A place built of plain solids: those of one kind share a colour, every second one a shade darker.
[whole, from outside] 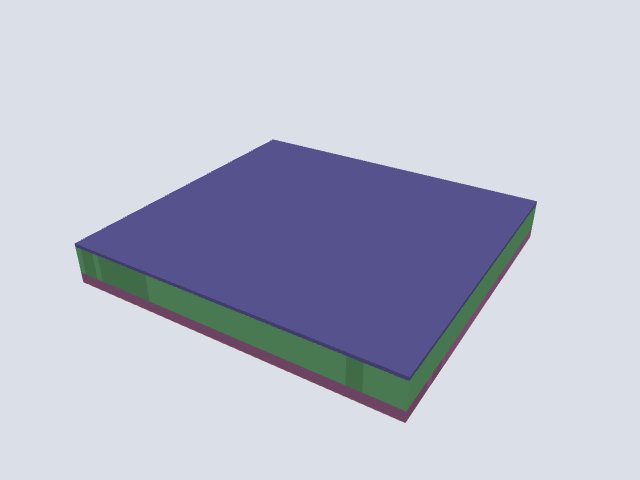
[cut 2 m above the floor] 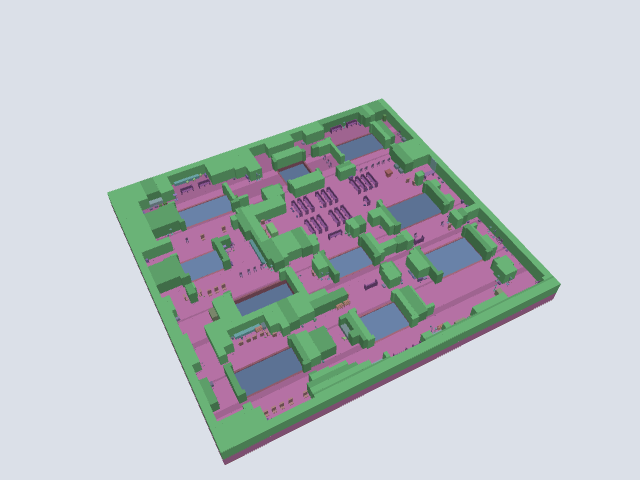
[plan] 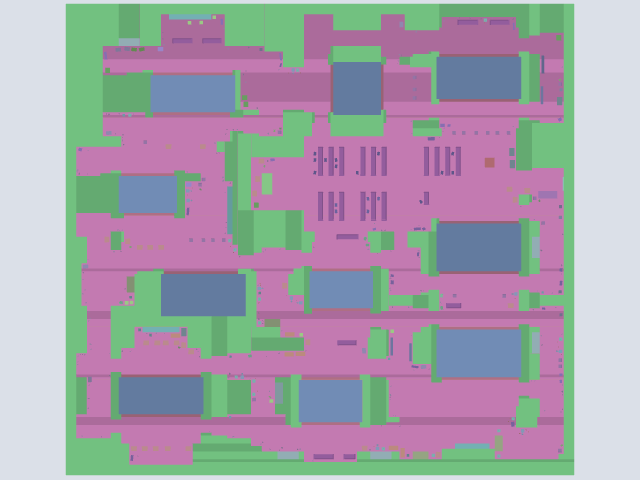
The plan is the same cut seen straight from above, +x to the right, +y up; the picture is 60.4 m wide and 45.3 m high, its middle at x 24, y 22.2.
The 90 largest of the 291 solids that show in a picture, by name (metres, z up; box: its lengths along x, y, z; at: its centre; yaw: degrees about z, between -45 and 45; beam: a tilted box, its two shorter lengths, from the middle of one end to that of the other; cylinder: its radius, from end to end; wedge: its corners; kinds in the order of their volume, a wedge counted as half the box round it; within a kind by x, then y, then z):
{
 "floor_strip_1": {"box": [4.75, 3.5, 1.5], "at": [2.38, 7.25, -0.75]},
 "floor_strip_2": {"box": [4.75, 4.0, 1.5], "at": [2.38, 26.5, -0.75]},
 "floor_strip_3": {"box": [7.75, 2.75, 1.5], "at": [3.88, 36.62, -0.75]},
 "floor_strip_4": {"box": [8.75, 3.5, 1.5], "at": [4.38, 17.25, -0.75]},
 "floor_strip_5": {"box": [21.75, 0.75, 1.5], "at": [10.88, 5.12, -0.75]},
 "floor_strip_6": {"box": [25.0, 1.25, 1.5], "at": [12.5, 38.63, -0.75]},
 "floor_strip_7": {"box": [34.75, 4.5, 1.5], "at": [17.38, 11.75, -0.75]},
 "floor_strip_8": {"box": [34.75, 4.5, 1.5], "at": [17.38, 21.75, -0.75]},
 "floor_strip_9": {"box": [34.75, 0.5, 1.5], "at": [17.38, 39.5, -0.75]},
 "floor_strip_10": {"box": [8.5, 3.5, 1.5], "at": [17.5, 7.25, -0.75]},
 "floor_strip_11": {"box": [5.5, 3.5, 1.5], "at": [20.0, 17.25, -0.75]},
 "floor_strip_12": {"box": [8.75, 1.25, 1.5], "at": [20.62, 34.62, -0.75]},
 "floor_strip_13": {"box": [8.75, 2.75, 1.5], "at": [20.62, 36.62, -0.75]},
 "floor_strip_14": {"box": [48.0, 4.75, 1.5], "at": [24.0, 2.38, -0.75]},
 "floor_strip_15": {"box": [48.0, 0.75, 1.5], "at": [24.0, 14.38, -0.75]},
 "floor_strip_16": {"box": [48.0, 0.5, 1.5], "at": [24.0, 24.25, -0.75]},
 "floor_strip_17": {"box": [48.0, 5.25, 1.5], "at": [24.0, 31.12, -0.75]},
 "floor_strip_18": {"box": [48.0, 4.75, 1.5], "at": [24.0, 42.12, -0.75]},
 "floor_strip_19": {"box": [37.25, 4.0, 1.5], "at": [29.38, 26.5, -0.75]},
 "floor_strip_20": {"box": [4.75, 2.75, 1.5], "at": [32.38, 36.62, -0.75]},
 "floor_strip_21": {"box": [30.75, 0.75, 1.5], "at": [32.62, 15.12, -0.75]},
 "floor_strip_22": {"box": [19.75, 0.75, 1.5], "at": [38.12, 5.12, -0.75]},
 "floor_strip_23": {"box": [19.75, 3.5, 1.5], "at": [38.12, 7.25, -0.75]},
 "floor_strip_24": {"box": [18.75, 3.5, 1.5], "at": [38.62, 17.25, -0.75]},
 "floor_strip_25": {"box": [18.0, 1.25, 1.5], "at": [39.0, 34.62, -0.75]},
 "floor_strip_26": {"box": [4.75, 4.5, 1.5], "at": [45.62, 11.75, -0.75]},
 "floor_strip_27": {"box": [4.75, 4.5, 1.5], "at": [45.62, 21.75, -0.75]},
 "floor_strip_28": {"box": [4.75, 2.75, 1.5], "at": [45.62, 36.62, -0.75]},
 "wall_rock_1": {"box": [1.0, 41.0, 4.0], "at": [0.5, 24.0, 2.0]},
 "wall_rock_2": {"box": [1.0, 4.5, 4.0], "at": [1.5, 13.75, 2.0]},
 "wall_rock_3": {"box": [2.5, 12.5, 4.0], "at": [2.25, 38.25, 2.0]},
 "wall_rock_4": {"box": [6.0, 2.0, 4.0], "at": [3.0, 2.0, 2.0]},
 "wall_rock_5": {"box": [4.0, 3.5, 4.0], "at": [3.0, 26.5, 2.0]},
 "wall_rock_6": {"box": [4.25, 1.0, 4.0], "at": [3.12, 31.5, 2.0]},
 "wall_rock_7": {"box": [1.5, 4.0, 4.0], "at": [4.25, 42.5, 2.0]},
 "wall_rock_8": {"box": [1.0, 5.0, 4.0], "at": [4.75, 13.5, 2.0]},
 "wall_rock_9": {"box": [4.5, 3.5, 4.0], "at": [5.75, 36.0, 2.0]},
 "wall_rock_10": {"box": [1.25, 4.0, 4.0], "at": [5.88, 14.0, 2.0]},
 "wall_rock_11": {"box": [2.0, 3.25, 4.0], "at": [6.0, 42.88, 2.0]},
 "wall_rock_12": {"box": [2.5, 4.0, 4.0], "at": [7.75, 17.0, 2.0]},
 "wall_rock_13": {"box": [2.0, 4.0, 4.0], "at": [8.0, 42.5, 2.0]},
 "wall_rock_14": {"box": [5.0, 1.0, 4.0], "at": [9.0, 14.5, 2.0]},
 "wall_rock_15": {"box": [6.0, 1.0, 4.0], "at": [12.0, 44.0, 2.0]},
 "wall_rock_16": {"box": [1.25, 3.0, 4.0], "at": [12.12, 13.5, 2.0]},
 "wall_rock_17": {"box": [1.0, 4.0, 4.0], "at": [13.25, 13.0, 2.0]},
 "wall_rock_18": {"box": [1.5, 4.0, 4.0], "at": [14.5, 7.5, 2.0]},
 "wall_rock_19": {"box": [1.5, 3.75, 4.0], "at": [14.5, 13.12, 2.0]},
 "wall_rock_20": {"box": [8.0, 0.75, 4.0], "at": [16.0, 1.88, 2.0]},
 "wall_rock_21": {"box": [0.5, 10.75, 4.0], "at": [16.0, 27.12, 2.0]},
 "wall_rock_22": {"box": [2.25, 3.25, 4.0], "at": [16.37, 7.38, 2.0]},
 "wall_rock_23": {"box": [2.25, 3.5, 4.0], "at": [16.38, 13.25, 2.0]},
 "wall_rock_24": {"box": [1.25, 7.25, 4.0], "at": [16.88, 28.62, 2.0]},
 "wall_rock_25": {"box": [3.75, 4.0, 4.0], "at": [16.88, 42.5, 2.0]},
 "wall_rock_26": {"box": [1.5, 4.25, 4.0], "at": [17.0, 22.88, 2.0]},
 "wall_rock_27": {"box": [2.25, 3.5, 4.0], "at": [19.62, 23.25, 2.0]},
 "wall_rock_28": {"box": [1.75, 4.5, 4.0], "at": [19.62, 42.25, 2.0]},
 "wall_rock_29": {"box": [5.0, 1.25, 4.0], "at": [20.0, 12.38, 2.0]},
 "wall_rock_30": {"box": [5.0, 2.0, 4.0], "at": [20.0, 31.0, 2.0]},
 "wall_rock_31": {"box": [1.5, 3.75, 4.0], "at": [21.5, 23.12, 2.0]},
 "wall_rock_32": {"box": [2.0, 6.0, 4.0], "at": [21.5, 41.5, 2.0]},
 "wall_rock_33": {"box": [2.75, 2.25, 4.0], "at": [21.88, 33.12, 2.0]},
 "wall_rock_34": {"box": [48.0, 1.0, 4.0], "at": [24.0, 0.5, 2.0]},
 "wall_rock_35": {"box": [5.0, 2.0, 4.0], "at": [27.5, 33.0, 2.0]},
 "wall_rock_36": {"box": [4.5, 1.5, 4.0], "at": [27.5, 39.75, 2.0]},
 "wall_rock_37": {"box": [4.5, 2.5, 4.0], "at": [27.5, 43.25, 2.0]},
 "wall_rock_38": {"box": [1.5, 4.5, 4.0], "at": [29.5, 7.0, 2.0]},
 "wall_rock_39": {"box": [36.0, 0.25, 4.0], "at": [30.0, 1.12, 2.0]},
 "wall_rock_40": {"box": [3.25, 2.5, 4.0], "at": [33.62, 43.25, 2.0]},
 "wall_rock_41": {"box": [1.75, 3.0, 4.0], "at": [33.63, 12.0, 2.0]},
 "wall_rock_42": {"box": [20.5, 0.25, 4.0], "at": [37.75, 1.38, 2.0]},
 "wall_rock_43": {"box": [5.0, 1.0, 4.0], "at": [38.0, 2.0, 2.0]},
 "wall_rock_44": {"box": [7.0, 1.25, 4.0], "at": [39.0, 43.88, 2.0]},
 "wall_rock_45": {"box": [1.5, 4.0, 4.0], "at": [43.25, 30.75, 2.0]},
 "wall_rock_46": {"box": [2.0, 2.0, 4.0], "at": [43.5, 5.5, 2.0]},
 "wall_rock_47": {"box": [1.0, 4.5, 4.0], "at": [44.25, 37.5, 2.0]},
 "wall_rock_48": {"box": [3.0, 4.25, 4.0], "at": [45.5, 31.13, 2.0]},
 "wall_rock_49": {"box": [2.25, 2.75, 4.0], "at": [45.88, 43.12, 2.0]},
 "wall_rock_50": {"box": [1.0, 42.5, 4.0], "at": [47.5, 23.25, 2.0]},
 "ceil_rock_1": {"box": [48.0, 44.5, 0.5], "at": [24.0, 22.25, 4.25]},
 "floor_old_1": {"box": [5.5, 3.5, 1.5], "at": [7.75, 26.5, -0.75]},
 "floor_old_2": {"box": [8.0, 3.5, 1.34], "at": [9.0, 7.5, -0.83]},
 "floor_old_3": {"box": [8.0, 3.5, 1.36], "at": [12.0, 36.0, -0.82]},
 "floor_old_4": {"box": [8.0, 4.0, 0.64], "at": [13.0, 17.0, -1.18]},
 "floor_old_5": {"box": [6.0, 4.0, 1.34], "at": [25.0, 7.0, -0.83]},
 "floor_old_6": {"box": [6.0, 3.5, 1.35], "at": [26.0, 17.5, -0.82]},
 "floor_old_7": {"box": [4.5, 5.0, 0.82], "at": [27.5, 36.5, -1.09]},
 "floor_old_8": {"box": [8.0, 4.5, 1.35], "at": [39.0, 11.5, -0.82]},
 "floor_old_9": {"box": [8.0, 4.5, 1.5], "at": [39.0, 21.5, -0.75]},
 "floor_old_10": {"box": [8.0, 4.0, 1.37], "at": [39.0, 37.5, -0.82]},
 "floor_base_1": {"box": [48.0, 44.5, 0.1], "at": [24.0, 22.25, -1.55]}
}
